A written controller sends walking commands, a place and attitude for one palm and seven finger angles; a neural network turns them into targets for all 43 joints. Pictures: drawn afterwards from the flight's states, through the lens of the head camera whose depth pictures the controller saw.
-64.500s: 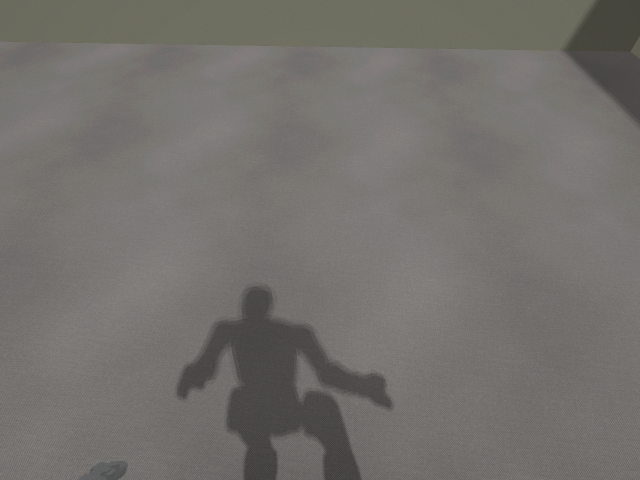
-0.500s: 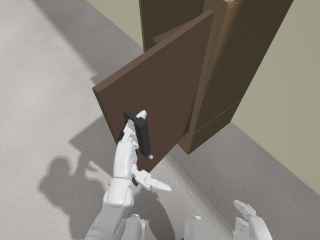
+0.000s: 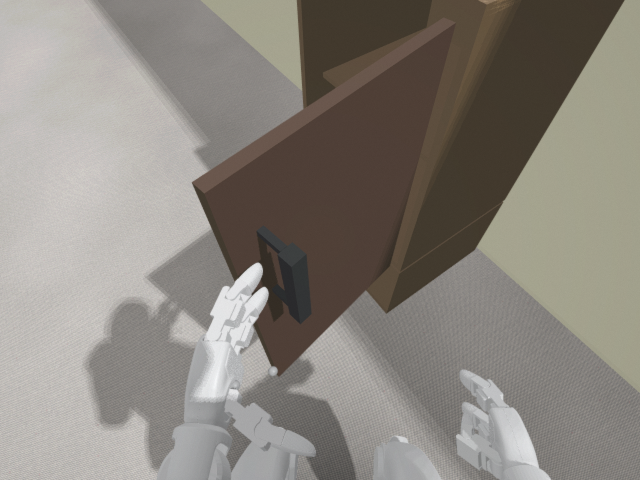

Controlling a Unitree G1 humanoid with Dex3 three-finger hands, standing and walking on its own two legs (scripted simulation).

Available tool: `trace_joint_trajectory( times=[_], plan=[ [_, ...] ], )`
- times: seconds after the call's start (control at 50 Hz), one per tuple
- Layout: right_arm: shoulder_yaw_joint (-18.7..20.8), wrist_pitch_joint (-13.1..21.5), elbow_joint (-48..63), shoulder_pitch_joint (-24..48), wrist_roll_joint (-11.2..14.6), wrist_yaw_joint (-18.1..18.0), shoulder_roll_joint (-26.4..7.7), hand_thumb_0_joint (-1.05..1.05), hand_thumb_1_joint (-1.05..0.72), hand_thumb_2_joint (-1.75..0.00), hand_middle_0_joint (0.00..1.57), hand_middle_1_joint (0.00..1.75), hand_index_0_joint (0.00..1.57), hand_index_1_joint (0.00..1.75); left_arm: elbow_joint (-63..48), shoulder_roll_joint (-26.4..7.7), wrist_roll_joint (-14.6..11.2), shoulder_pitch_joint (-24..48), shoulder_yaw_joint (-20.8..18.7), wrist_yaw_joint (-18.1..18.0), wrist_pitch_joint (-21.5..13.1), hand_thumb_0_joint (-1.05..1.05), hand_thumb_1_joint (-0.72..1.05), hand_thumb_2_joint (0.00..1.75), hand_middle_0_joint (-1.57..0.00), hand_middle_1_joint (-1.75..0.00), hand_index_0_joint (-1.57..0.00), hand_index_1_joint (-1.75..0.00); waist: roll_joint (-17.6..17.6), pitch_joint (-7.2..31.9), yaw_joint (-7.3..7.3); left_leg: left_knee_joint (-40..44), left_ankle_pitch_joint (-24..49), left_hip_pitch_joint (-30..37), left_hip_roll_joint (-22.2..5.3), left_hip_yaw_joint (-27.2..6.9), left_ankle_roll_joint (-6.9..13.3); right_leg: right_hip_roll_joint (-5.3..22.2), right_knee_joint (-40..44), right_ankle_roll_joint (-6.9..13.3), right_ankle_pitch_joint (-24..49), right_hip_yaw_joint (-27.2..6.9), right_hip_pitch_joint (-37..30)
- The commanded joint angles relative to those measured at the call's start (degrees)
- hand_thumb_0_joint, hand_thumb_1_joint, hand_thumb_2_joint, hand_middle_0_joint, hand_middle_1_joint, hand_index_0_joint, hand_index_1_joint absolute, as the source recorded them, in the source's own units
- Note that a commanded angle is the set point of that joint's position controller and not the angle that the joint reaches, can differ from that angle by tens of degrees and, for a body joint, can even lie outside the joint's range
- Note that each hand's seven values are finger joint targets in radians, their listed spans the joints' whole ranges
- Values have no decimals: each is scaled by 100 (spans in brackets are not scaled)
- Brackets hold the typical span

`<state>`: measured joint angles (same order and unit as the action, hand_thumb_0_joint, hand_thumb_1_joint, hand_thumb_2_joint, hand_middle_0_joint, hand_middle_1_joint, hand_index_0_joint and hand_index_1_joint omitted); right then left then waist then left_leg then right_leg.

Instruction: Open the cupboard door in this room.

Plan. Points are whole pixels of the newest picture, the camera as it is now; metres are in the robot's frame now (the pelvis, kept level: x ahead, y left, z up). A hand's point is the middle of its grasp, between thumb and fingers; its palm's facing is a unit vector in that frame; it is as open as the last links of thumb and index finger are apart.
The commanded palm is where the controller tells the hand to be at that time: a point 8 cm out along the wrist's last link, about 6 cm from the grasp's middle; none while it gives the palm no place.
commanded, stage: slide the hand sideways off the handle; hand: left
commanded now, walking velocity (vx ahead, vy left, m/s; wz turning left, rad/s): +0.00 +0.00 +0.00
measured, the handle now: (285, 277) +0.34 +0.07 +0.05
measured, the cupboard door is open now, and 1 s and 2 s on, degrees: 100 100 100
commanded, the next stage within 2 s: draw the hand back to the body in 0.28 s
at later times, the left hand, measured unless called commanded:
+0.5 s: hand (237, 398) +0.20 +0.10 +0.06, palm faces -0.04 -1.00 -0.03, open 16.3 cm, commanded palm +0.18 +0.17 +0.07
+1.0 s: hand (121, 384) +0.19 +0.18 +0.14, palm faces +0.10 -0.96 -0.25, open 15.6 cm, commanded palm +0.16 +0.23 +0.17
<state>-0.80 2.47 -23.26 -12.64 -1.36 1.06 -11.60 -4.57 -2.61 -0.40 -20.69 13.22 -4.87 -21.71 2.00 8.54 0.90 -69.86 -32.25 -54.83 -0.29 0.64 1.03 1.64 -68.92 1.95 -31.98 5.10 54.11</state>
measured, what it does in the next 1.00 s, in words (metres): rises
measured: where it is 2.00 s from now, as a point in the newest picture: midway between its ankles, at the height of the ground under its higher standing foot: outside the picture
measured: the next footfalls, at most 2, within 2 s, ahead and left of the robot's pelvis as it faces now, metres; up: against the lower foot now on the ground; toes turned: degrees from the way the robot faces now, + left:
none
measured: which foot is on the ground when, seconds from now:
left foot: down 0.00-1.00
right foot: down 0.00-1.00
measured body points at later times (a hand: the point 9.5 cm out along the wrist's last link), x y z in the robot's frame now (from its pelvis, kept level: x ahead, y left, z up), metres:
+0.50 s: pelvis -0.01 -0.01 -0.01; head +0.07 -0.02 +0.43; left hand +0.20 +0.16 +0.06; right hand +0.18 -0.24 -0.09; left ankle +0.01 +0.11 -0.64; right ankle +0.01 -0.10 -0.64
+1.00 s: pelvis +0.01 +0.00 +0.05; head +0.02 -0.01 +0.50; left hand +0.18 +0.23 +0.16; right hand +0.20 -0.23 -0.01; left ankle +0.01 +0.11 -0.64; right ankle +0.01 -0.10 -0.64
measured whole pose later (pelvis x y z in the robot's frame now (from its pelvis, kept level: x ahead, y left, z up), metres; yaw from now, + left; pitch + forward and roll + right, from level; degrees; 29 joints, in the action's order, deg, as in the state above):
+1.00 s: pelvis +0.01 +0.00 +0.05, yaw +0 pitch +7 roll -2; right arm -1.4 4.6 -24.4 -16.5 1.4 -5.8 -13.2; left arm -22.8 -16.2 -5.5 -35.6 -3.5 -0.4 -6.5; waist 3.3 7.3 1.7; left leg -53.9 -27.2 -33.9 -0.9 0.1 0.9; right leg 0.1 -51.3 1.5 -26.0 5.4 32.5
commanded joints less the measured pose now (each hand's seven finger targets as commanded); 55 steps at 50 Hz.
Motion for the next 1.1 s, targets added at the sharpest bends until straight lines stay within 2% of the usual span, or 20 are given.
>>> trace_joint_trajectory(
  times=[0.0,0.12,0.2,0.22,0.26,0.36,0.42,0.44,0.52,0.58,0.6,0.7,0.76,0.86,0.88,0.9,0.92,0.94,0.98,1.08],
  plan=[
    [264,285,862,80,46,-118,-608,0,-90,-90,20,30,20,30,-1412,-200,-34,-25,-218,163,-433,0,-50,30,-15,-30,-15,-30,-451,1373,-180,852,1487,756,138,-251,-20,-154,951,4,1820,-304,-1104],
    [284,396,901,69,72,-142,-599,0,-90,-90,20,30,20,30,-1714,-315,-286,-634,-403,459,-599,0,-50,30,-15,-30,-15,-30,-291,1515,-109,732,1535,673,159,-227,-15,-162,884,4,1907,-357,-1178],
    [303,423,917,90,89,-178,-629,0,-90,-90,20,30,20,30,-1810,-441,-388,-789,-516,626,-616,0,-50,30,-15,-30,-15,-30,-398,1388,-175,633,1454,510,156,-227,-1,-160,898,-28,1867,-410,-1120],
    [320,420,887,71,100,-188,-617,0,-90,-90,20,30,20,30,-1744,-551,-443,-945,-685,672,-608,0,-50,30,-15,-30,-15,-30,-447,1362,-145,617,1348,414,161,-218,-11,-154,947,-36,1762,-458,-1157],
    [318,444,889,89,103,-224,-646,0,-90,-90,20,30,20,30,-1829,-583,-481,-739,-697,747,-638,0,-50,30,-15,-30,-15,-30,-426,1325,-206,531,1273,329,158,-211,-3,-144,956,-45,1632,-515,-1089],
    [318,527,885,78,115,-266,-671,0,-90,-90,20,30,20,30,-1822,-596,-594,-712,-728,854,-618,0,-50,30,-15,-30,-15,-30,-372,1313,-212,454,1078,223,163,-210,-2,-139,991,-48,1260,-559,-937],
    [335,491,980,37,152,-321,-664,0,-90,-90,20,30,20,30,-2428,-1072,-662,-751,-1185,830,-497,0,-50,30,-15,-30,-15,-30,-148,1713,-38,656,1277,569,156,-170,10,-144,1115,-36,1416,-610,-1363],
    [321,461,1006,27,182,-330,-645,0,-90,-90,20,30,20,30,-2502,-1096,-695,-889,-1248,822,-400,0,-50,30,-15,-30,-15,-30,-35,1650,8,789,1341,682,169,-163,8,-158,1189,-29,1496,-574,-1481],
    [270,397,1013,20,262,-414,-645,0,-90,-90,20,30,20,30,-2357,-1047,-904,-940,-1394,878,3,0,-50,30,-15,-30,-15,-30,-435,1164,-124,1048,1088,720,169,-157,11,-140,1727,-135,1128,-647,-1729],
    [242,430,1003,59,288,-478,-701,0,-90,-90,20,30,20,30,-2271,-1103,-1011,-963,-1488,1011,159,0,-50,30,-15,-30,-15,-30,-526,898,-173,1215,1003,866,160,-169,19,-135,2021,-145,851,-657,-1801],
    [218,458,1007,61,288,-485,-710,0,-90,-90,20,30,20,30,-2277,-1095,-1027,-916,-1443,1064,175,0,-50,30,-15,-30,-15,-30,-453,720,-201,1294,927,928,155,-173,18,-133,2089,-149,722,-625,-1720],
    [214,541,982,5,301,-505,-720,0,-90,-90,20,30,20,30,-2396,-1312,-1196,-1243,-1805,1242,215,0,-50,30,-15,-30,-15,-30,-344,729,-74,1623,1270,1353,152,-202,13,-171,2155,-119,1248,-471,-2096],
    [209,584,967,34,332,-521,-738,0,-90,-90,20,30,20,30,-2588,-1494,-1293,-1092,-2037,1309,229,0,-50,30,-15,-30,-15,-30,-156,576,-72,1801,1217,1559,145,-205,8,-199,2281,-111,1136,-427,-2092],
    [175,686,928,49,392,-537,-749,0,-90,-90,20,30,20,30,-2796,-1566,-1469,-1206,-2192,1457,352,0,-32,37,-16,-30,-16,-30,95,514,-33,2119,1479,1986,111,-249,3,-262,2362,-91,1504,-237,-2304],
    [236,561,859,2,323,-724,-735,0,-90,-90,20,30,20,30,-2866,-2533,-595,-1419,-2435,738,831,0,-29,39,-16,-30,-16,-30,-53,735,222,2406,1620,2229,-7,-148,50,-59,2739,-13,1583,-568,-2640],
    [153,555,959,66,295,-783,-648,0,-90,-90,20,30,20,30,-3300,-2023,-502,-1402,-2125,444,1058,0,-26,40,-16,-30,-16,-30,106,536,89,2521,1760,2457,31,-98,71,-35,2853,-57,1768,-505,-2628],
    [121,525,835,-2,286,-793,-605,0,-90,-90,20,30,20,30,-3166,-1827,-373,-1626,-1963,246,1270,0,-22,42,-16,-30,-16,-30,343,346,75,2616,1851,2578,7,-98,65,-32,2862,-62,1811,-385,-2694],
    [102,495,790,-4,288,-802,-627,0,-90,-90,20,30,20,30,-3216,-1869,-276,-1614,-1985,105,1422,0,-18,43,-16,-30,-16,-30,298,248,76,2696,2008,2702,-29,-124,62,-62,2881,-68,1902,-297,-2720],
    [76,480,707,95,268,-833,-655,0,-90,-90,20,30,20,30,-3169,-1952,-190,-1453,-2053,-91,1588,0,-12,47,-16,-30,-16,-30,-109,166,45,2880,2063,2911,-54,-171,85,-86,3101,-86,1937,-264,-2917],
    [-16,552,512,305,241,-882,-705,0,-90,-90,20,30,20,30,-3071,-2172,-107,-992,-2355,-336,1695,0,6,54,-17,-30,-17,-30,-78,-262,90,3478,1834,3380,-73,-222,75,-74,3590,-85,1668,-219,-3287]
  ],
)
